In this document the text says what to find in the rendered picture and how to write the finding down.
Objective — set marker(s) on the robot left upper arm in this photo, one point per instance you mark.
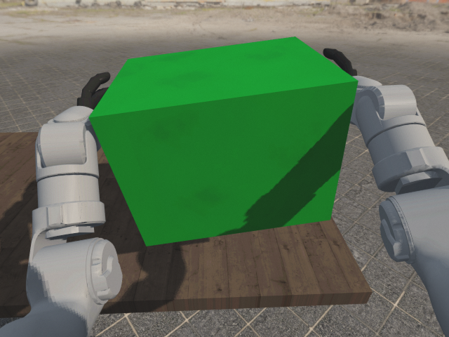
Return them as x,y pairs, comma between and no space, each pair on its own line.
68,285

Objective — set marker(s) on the robot right upper arm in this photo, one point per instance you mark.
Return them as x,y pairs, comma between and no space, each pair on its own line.
415,229

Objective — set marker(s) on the table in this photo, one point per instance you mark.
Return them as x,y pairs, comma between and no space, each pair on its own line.
298,265

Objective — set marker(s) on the robot left hand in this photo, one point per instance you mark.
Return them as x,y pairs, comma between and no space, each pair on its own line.
90,97

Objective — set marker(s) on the robot left forearm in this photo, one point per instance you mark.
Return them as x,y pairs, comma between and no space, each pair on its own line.
67,181

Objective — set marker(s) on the carton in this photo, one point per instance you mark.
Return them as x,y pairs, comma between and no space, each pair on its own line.
226,140

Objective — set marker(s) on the robot right forearm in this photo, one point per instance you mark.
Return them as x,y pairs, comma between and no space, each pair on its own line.
404,155

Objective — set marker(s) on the robot right hand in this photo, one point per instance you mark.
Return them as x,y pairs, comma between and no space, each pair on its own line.
340,59

